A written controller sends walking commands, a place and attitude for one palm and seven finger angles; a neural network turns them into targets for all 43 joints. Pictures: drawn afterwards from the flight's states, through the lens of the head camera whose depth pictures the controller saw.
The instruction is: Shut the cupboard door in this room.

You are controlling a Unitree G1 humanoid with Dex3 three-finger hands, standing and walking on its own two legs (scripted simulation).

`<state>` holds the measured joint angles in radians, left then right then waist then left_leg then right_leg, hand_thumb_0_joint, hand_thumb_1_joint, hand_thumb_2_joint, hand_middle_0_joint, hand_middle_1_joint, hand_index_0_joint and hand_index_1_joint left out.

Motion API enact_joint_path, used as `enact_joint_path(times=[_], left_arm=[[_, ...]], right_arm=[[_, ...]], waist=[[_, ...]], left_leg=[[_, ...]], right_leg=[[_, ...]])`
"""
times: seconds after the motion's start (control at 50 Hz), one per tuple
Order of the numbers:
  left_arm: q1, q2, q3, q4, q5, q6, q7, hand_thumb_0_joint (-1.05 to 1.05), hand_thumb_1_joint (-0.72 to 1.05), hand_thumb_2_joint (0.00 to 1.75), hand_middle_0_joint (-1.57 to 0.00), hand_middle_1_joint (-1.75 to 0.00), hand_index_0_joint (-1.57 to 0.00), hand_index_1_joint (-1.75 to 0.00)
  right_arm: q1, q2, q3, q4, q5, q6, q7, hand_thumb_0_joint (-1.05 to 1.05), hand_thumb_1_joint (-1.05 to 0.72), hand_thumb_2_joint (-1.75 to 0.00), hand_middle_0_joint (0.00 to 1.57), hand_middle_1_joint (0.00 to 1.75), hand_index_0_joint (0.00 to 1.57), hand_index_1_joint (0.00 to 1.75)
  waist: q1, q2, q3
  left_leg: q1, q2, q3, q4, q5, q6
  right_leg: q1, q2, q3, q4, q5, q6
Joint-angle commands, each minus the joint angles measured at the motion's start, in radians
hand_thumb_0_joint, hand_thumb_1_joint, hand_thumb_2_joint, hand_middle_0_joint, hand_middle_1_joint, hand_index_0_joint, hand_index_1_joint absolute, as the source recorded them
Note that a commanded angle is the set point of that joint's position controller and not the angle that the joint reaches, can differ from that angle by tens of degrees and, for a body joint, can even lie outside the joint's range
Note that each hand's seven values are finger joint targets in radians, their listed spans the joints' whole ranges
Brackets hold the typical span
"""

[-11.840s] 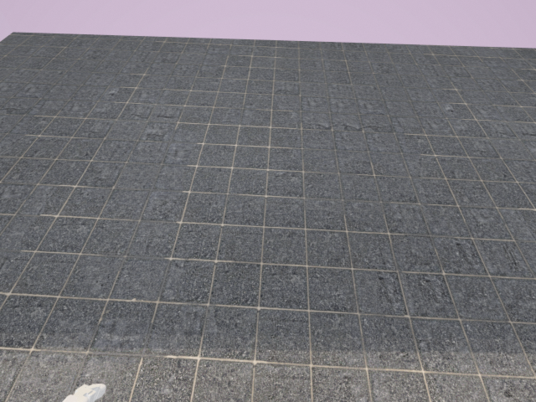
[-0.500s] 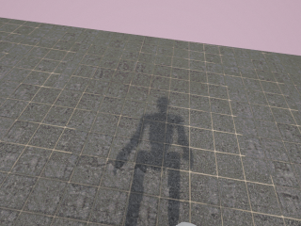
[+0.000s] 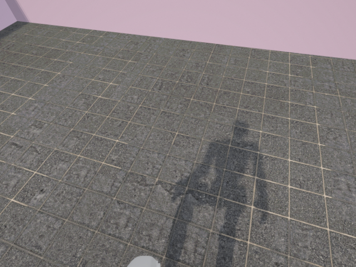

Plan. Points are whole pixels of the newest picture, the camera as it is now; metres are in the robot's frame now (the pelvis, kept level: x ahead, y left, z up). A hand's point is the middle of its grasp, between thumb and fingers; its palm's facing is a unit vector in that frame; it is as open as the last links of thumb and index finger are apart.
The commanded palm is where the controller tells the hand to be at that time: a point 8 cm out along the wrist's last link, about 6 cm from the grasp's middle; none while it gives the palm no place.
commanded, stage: turn or walk to find it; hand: left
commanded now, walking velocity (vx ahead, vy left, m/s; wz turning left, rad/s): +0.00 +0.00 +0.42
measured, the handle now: out of the picture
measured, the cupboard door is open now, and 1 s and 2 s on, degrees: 100 100 100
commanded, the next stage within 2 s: none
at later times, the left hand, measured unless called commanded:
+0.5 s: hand out of the picture +0.00 +0.28 -0.17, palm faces +0.24 -0.94 -0.25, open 7.4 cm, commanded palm none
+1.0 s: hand out of the picture -0.07 +0.19 -0.15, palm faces +0.44 -0.86 -0.26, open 7.4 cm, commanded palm none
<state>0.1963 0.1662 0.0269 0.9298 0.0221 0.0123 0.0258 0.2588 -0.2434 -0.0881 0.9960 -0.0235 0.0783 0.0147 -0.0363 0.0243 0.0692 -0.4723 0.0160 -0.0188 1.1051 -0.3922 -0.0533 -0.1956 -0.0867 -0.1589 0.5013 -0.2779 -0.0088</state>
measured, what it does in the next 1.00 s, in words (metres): steps on the spot, turning left: left foot, then right foot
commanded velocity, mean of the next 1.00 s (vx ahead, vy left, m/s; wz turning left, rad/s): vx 0.00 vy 0.00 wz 0.42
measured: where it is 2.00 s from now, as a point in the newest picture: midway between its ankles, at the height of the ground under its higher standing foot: outside the picture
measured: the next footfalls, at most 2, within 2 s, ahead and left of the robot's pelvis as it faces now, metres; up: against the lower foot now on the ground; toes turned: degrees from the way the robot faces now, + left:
left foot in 0.18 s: +0.01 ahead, +0.15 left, +0.00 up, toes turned +9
right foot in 0.68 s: +0.04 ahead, -0.08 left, +0.00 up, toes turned +13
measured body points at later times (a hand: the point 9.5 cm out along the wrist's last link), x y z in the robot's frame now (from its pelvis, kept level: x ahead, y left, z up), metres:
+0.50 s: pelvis -0.03 +0.05 +0.00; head +0.00 +0.07 +0.45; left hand -0.01 +0.33 -0.15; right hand +0.11 -0.17 -0.13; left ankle -0.03 +0.15 -0.74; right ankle -0.01 -0.11 -0.67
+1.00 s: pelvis -0.04 -0.01 +0.00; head -0.01 -0.02 +0.45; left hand -0.09 +0.24 -0.13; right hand +0.09 -0.23 -0.16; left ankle -0.14 +0.13 -0.67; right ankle +0.00 -0.09 -0.74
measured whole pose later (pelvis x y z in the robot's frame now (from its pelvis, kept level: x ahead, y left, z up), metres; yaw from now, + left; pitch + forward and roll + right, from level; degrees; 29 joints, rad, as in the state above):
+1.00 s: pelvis -0.04 -0.01 +0.00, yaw +26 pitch -1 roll +2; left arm 0.22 0.17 0.03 0.94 0.03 0.00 0.02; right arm 0.23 -0.25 -0.08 1.01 -0.02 0.08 0.01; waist -0.01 0.01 0.08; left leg -0.40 0.04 -0.01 1.00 -0.43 -0.06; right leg -0.21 -0.11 -0.20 0.50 -0.27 -0.03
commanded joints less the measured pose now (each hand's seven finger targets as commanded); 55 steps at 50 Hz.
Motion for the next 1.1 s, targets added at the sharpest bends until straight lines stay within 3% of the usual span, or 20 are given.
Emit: enact_joint_path(times=[0.0, 0.08, 0.12, 0.14, 0.16, 0.18, 0.2, 0.22, 0.26, 0.32, 0.5, 0.56, 0.62, 0.64, 0.66, 0.68, 0.74, 0.78, 1.0, 1.08], left_arm=[[0.058, 0.231, 0.063, -0.039, 0.008, -0.019, 0.008, 0.0, 0.9, 0.9, -0.2, -0.3, -0.2, -0.3], [0.086, 0.264, 0.073, -0.013, 0.011, -0.013, 0.005, 0.0, 0.9, 0.9, -0.2, -0.3, -0.2, -0.3], [0.061, 0.263, 0.074, -0.012, 0.002, -0.007, 0.004, 0.0, 0.9, 0.9, -0.2, -0.3, -0.2, -0.3], [0.05, 0.241, 0.07, -0.013, -0.007, 0.0, 0.002, 0.0, 0.9, 0.9, -0.2, -0.3, -0.2, -0.3], [0.079, 0.178, 0.062, -0.044, -0.014, 0.008, -0.003, 0.0, 0.9, 0.9, -0.2, -0.3, -0.2, -0.3], [0.031, 0.14, 0.041, -0.073, -0.007, 0.014, -0.004, 0.0, 0.9, 0.9, -0.2, -0.3, -0.2, -0.3], [-0.04, 0.151, 0.042, -0.067, -0.002, 0.03, 0.007, 0.0, 0.9, 0.9, -0.2, -0.3, -0.2, -0.3], [-0.06, 0.155, 0.049, -0.06, -0.007, 0.031, 0.002, 0.0, 0.9, 0.9, -0.2, -0.3, -0.2, -0.3], [-0.021, 0.157, 0.052, -0.025, -0.006, 0.023, -0.012, 0.0, 0.9, 0.9, -0.2, -0.3, -0.2, -0.3], [-0.008, 0.161, 0.049, -0.011, -0.008, 0.021, -0.014, 0.0, 0.9, 0.9, -0.2, -0.3, -0.2, -0.3], [-0.069, 0.141, 0.043, -0.061, -0.012, 0.02, -0.005, 0.0, 0.9, 0.9, -0.2, -0.3, -0.2, -0.3], [-0.038, 0.132, 0.04, -0.063, -0.016, 0.012, -0.004, 0.0, 0.9, 0.9, -0.2, -0.3, -0.2, -0.3], [0.059, 0.147, 0.047, -0.042, -0.018, -0.004, 0.001, 0.0, 0.9, 0.9, -0.2, -0.3, -0.2, -0.3], [0.092, 0.195, 0.055, -0.039, -0.01, -0.015, 0.006, 0.0, 0.9, 0.9, -0.2, -0.3, -0.2, -0.3], [0.099, 0.277, 0.071, -0.042, 0.005, -0.023, 0.013, 0.0, 0.9, 0.9, -0.2, -0.3, -0.2, -0.3], [0.086, 0.295, 0.074, -0.062, -0.002, -0.019, 0.011, 0.0, 0.9, 0.9, -0.2, -0.3, -0.2, -0.3], [-0.061, 0.203, 0.057, -0.091, -0.006, -0.016, 0.013, 0.0, 0.9, 0.9, -0.2, -0.3, -0.2, -0.3], [-0.059, 0.177, 0.049, -0.093, -0.004, -0.026, 0.01, 0.0, 0.9, 0.9, -0.2, -0.3, -0.2, -0.3], [0.097, 0.247, 0.07, -0.012, 0.011, -0.017, 0.006, 0.0, 0.9, 0.9, -0.2, -0.3, -0.2, -0.3], [0.07, 0.255, 0.077, 0.002, 0.001, -0.008, 0.005, 0.0, 0.9, 0.9, -0.2, -0.3, -0.2, -0.3]], right_arm=[[-0.086, -0.043, 0.001, -0.084, 0.006, -0.026, 0.001, 0.0, -0.9, -0.9, 0.2, 0.3, 0.2, 0.3], [-0.095, -0.039, 0.015, -0.089, 0.017, -0.043, -0.005, 0.0, -0.9, -0.9, 0.2, 0.3, 0.2, 0.3], [-0.04, -0.053, 0.015, -0.073, 0.016, -0.053, -0.007, 0.0, -0.9, -0.9, 0.2, 0.3, 0.2, 0.3], [-0.002, -0.084, 0.008, -0.064, 0.015, -0.062, -0.004, 0.0, -0.9, -0.9, 0.2, 0.3, 0.2, 0.3], [0.017, -0.185, -0.014, -0.071, 0.005, -0.073, -0.007, 0.0, -0.9, -0.9, 0.2, 0.3, 0.2, 0.3], [0.056, -0.251, -0.027, -0.065, 0.007, -0.064, -0.011, 0.0, -0.9, -0.9, 0.2, 0.3, 0.2, 0.3], [0.079, -0.224, -0.025, -0.042, 0.003, -0.068, -0.026, 0.0, -0.9, -0.9, 0.2, 0.3, 0.2, 0.3], [0.032, -0.205, -0.016, -0.05, 0.002, -0.065, -0.035, 0.0, -0.9, -0.9, 0.2, 0.3, 0.2, 0.3], [-0.058, -0.159, 0.001, -0.077, 0.002, -0.071, -0.037, 0.0, -0.9, -0.9, 0.2, 0.3, 0.2, 0.3], [-0.054, -0.153, 0.004, -0.082, 0.007, -0.076, -0.035, 0.0, -0.9, -0.9, 0.2, 0.3, 0.2, 0.3], [-0.017, -0.157, -0.012, -0.093, -0.002, -0.064, -0.03, 0.0, -0.9, -0.9, 0.2, 0.3, 0.2, 0.3], [-0.037, -0.16, -0.016, -0.101, -0.005, -0.058, -0.028, 0.0, -0.9, -0.9, 0.2, 0.3, 0.2, 0.3], [-0.056, -0.144, -0.018, -0.11, 0.004, -0.055, -0.024, 0.0, -0.9, -0.9, 0.2, 0.3, 0.2, 0.3], [-0.048, -0.107, -0.016, -0.112, 0.012, -0.056, -0.018, 0.0, -0.9, -0.9, 0.2, 0.3, 0.2, 0.3], [-0.034, -0.041, -0.004, -0.133, 0.018, -0.059, -0.013, 0.0, -0.9, -0.9, 0.2, 0.3, 0.2, 0.3], [-0.064, -0.079, -0.016, -0.143, 0.006, -0.046, -0.017, 0.0, -0.9, -0.9, 0.2, 0.3, 0.2, 0.3], [-0.024, -0.081, -0.024, -0.088, 0.0, -0.022, -0.002, 0.0, -0.9, -0.9, 0.2, 0.3, 0.2, 0.3], [0.015, -0.062, -0.016, -0.067, -0.001, -0.02, 0.002, 0.0, -0.9, -0.9, 0.2, 0.3, 0.2, 0.3], [-0.116, -0.04, 0.014, -0.082, 0.014, -0.033, -0.002, 0.0, -0.9, -0.9, 0.2, 0.3, 0.2, 0.3], [-0.042, -0.049, 0.019, -0.066, 0.016, -0.054, -0.008, 0.0, -0.9, -0.9, 0.2, 0.3, 0.2, 0.3]], waist=[[0.068, -0.199, -0.037], [0.078, -0.242, -0.098], [0.04, -0.209, -0.124], [0.013, -0.108, -0.144], [0.007, 0.173, -0.171], [-0.02, 0.282, -0.146], [-0.046, 0.268, -0.138], [-0.025, 0.238, -0.092], [0.019, 0.148, -0.073], [0.021, 0.12, -0.077], [-0.002, 0.129, -0.082], [0.012, 0.136, -0.096], [0.06, 0.092, -0.121], [0.073, -0.014, -0.14], [0.073, -0.273, -0.125], [0.087, -0.277, -0.101], [0.006, -0.128, -0.005], [0.003, -0.16, -0.028], [0.088, -0.227, -0.078], [0.039, -0.206, -0.129]], left_leg=[[-0.017, 0.014, 0.044, -0.165, -0.067, -0.015], [0.084, 0.0, 0.09, -0.392, -0.074, -0.001], [0.218, -0.003, 0.107, -0.591, 0.087, 0.01], [0.351, 0.032, 0.065, -0.726, 0.233, 0.024], [0.498, 0.256, -0.223, -0.77, 0.494, 0.112], [0.472, 0.399, -0.331, -0.769, 0.725, 0.218], [0.41, 0.366, -0.324, -0.78, 0.7, 0.208], [0.373, 0.325, -0.29, -0.777, 0.642, 0.212], [0.354, 0.252, -0.195, -0.771, 0.606, 0.201], [0.368, 0.214, -0.158, -0.771, 0.645, 0.196], [0.354, 0.222, -0.3, -0.773, 0.536, 0.234], [0.297, 0.198, -0.332, -0.742, 0.554, 0.226], [0.168, 0.134, -0.311, -0.662, 0.45, 0.167], [0.063, 0.072, -0.261, -0.572, 0.307, 0.114], [-0.107, -0.077, -0.081, -0.368, -0.025, 0.039], [-0.09, -0.069, -0.071, -0.164, -0.189, 0.03], [-0.075, -0.012, -0.077, 0.093, -0.04, 0.027], [-0.068, -0.005, -0.041, 0.109, 0.027, 0.004], [0.047, 0.012, 0.066, -0.281, -0.091, -0.007], [0.233, 0.005, 0.107, -0.61, 0.09, 0.013]], right_leg=[[0.078, -0.256, 0.152, -0.161, 0.329, -0.128], [0.136, -0.269, 0.137, -0.071, 0.497, -0.128], [0.087, -0.248, 0.08, 0.012, 0.457, -0.069], [-0.005, -0.214, 0.033, 0.121, 0.351, -0.017], [-0.247, -0.093, -0.021, 0.307, -0.009, 0.059], [-0.347, -0.036, 0.023, 0.459, -0.372, 0.081], [-0.343, -0.036, 0.116, 0.545, -0.342, 0.076], [-0.362, -0.034, 0.137, 0.598, -0.28, 0.073], [-0.357, -0.034, 0.137, 0.629, -0.163, 0.081], [-0.331, -0.02, 0.13, 0.601, -0.121, 0.093], [-0.278, 0.016, 0.147, 0.402, -0.172, 0.091], [-0.163, 0.047, 0.133, 0.234, -0.164, 0.078], [0.06, 0.05, 0.114, -0.057, 0.049, 0.067], [0.187, -0.043, 0.202, -0.174, 0.09, 0.046], [0.249, -0.297, 0.455, -0.226, 0.129, -0.056], [0.09, -0.404, 0.505, -0.254, 0.126, -0.148], [-0.066, -0.267, 0.32, -0.246, 0.061, -0.123], [-0.019, -0.211, 0.201, -0.212, 0.178, -0.097], [0.116, -0.274, 0.145, -0.133, 0.41, -0.143], [0.083, -0.258, 0.07, 0.001, 0.417, -0.076]])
